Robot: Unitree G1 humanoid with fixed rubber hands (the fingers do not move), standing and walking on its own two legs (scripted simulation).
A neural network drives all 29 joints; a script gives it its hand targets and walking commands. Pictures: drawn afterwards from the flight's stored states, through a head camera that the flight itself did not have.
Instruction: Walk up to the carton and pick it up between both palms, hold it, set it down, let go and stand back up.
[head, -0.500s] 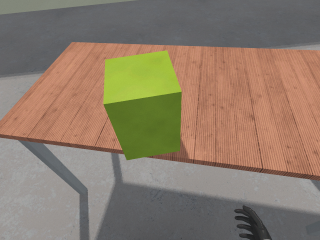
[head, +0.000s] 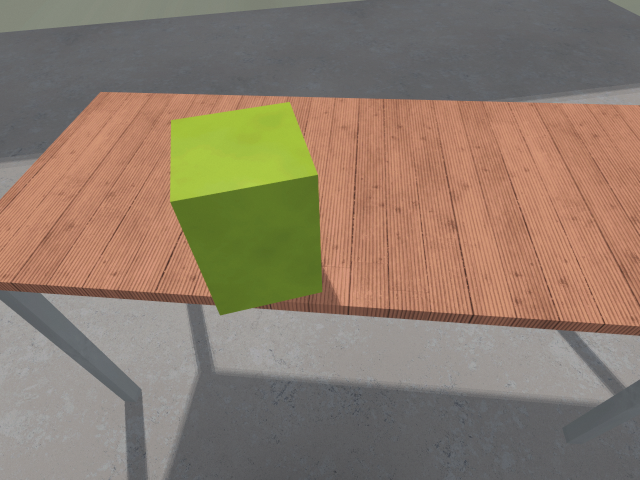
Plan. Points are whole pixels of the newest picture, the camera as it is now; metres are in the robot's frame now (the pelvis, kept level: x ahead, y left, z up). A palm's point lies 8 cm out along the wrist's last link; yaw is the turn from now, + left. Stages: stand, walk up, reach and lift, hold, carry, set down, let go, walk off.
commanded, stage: stand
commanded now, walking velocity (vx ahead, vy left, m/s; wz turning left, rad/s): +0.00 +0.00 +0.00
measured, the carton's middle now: (253, 213) +0.46 +0.11 +0.08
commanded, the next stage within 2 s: none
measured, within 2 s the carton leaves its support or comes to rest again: neither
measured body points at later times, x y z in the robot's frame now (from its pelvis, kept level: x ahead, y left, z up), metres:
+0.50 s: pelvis -0.01 +0.01 +0.01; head +0.00 +0.01 +0.46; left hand +0.00 +0.22 -0.15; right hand -0.04 -0.19 -0.15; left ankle +0.00 +0.14 -0.73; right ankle +0.01 -0.08 -0.73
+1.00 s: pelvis +0.00 +0.02 +0.01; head +0.00 +0.02 +0.46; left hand +0.00 +0.23 -0.15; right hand -0.03 -0.18 -0.15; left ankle +0.00 +0.14 -0.73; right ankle +0.01 -0.08 -0.73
